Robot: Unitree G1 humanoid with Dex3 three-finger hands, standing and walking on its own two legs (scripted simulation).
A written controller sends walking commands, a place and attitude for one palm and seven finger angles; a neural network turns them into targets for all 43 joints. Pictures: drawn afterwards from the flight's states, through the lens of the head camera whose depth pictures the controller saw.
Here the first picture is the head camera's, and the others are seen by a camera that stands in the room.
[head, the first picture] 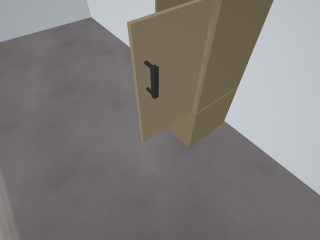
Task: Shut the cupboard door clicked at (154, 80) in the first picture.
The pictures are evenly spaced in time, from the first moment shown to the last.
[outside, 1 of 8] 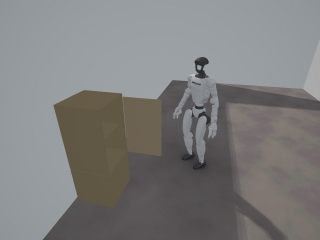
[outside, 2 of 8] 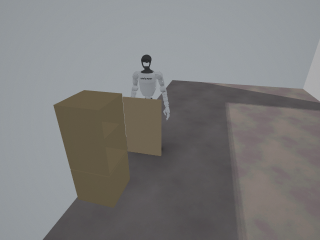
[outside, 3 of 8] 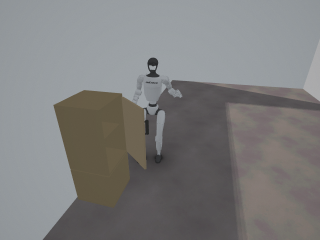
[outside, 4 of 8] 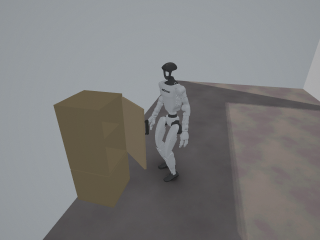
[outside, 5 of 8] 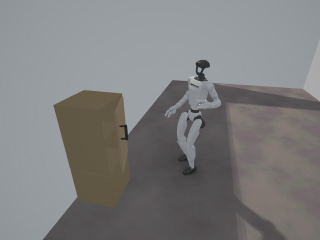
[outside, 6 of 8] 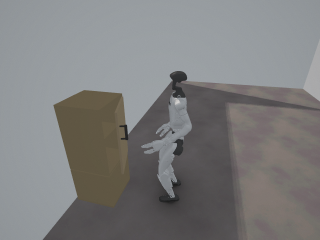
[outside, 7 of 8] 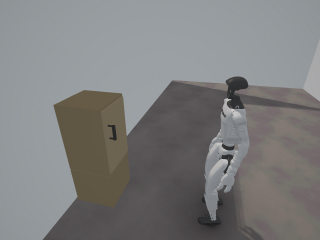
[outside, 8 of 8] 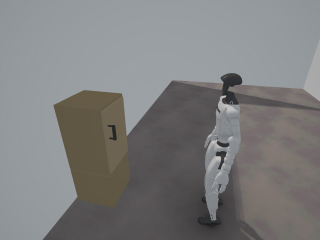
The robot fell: no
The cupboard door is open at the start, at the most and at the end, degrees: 92 92 0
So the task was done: yes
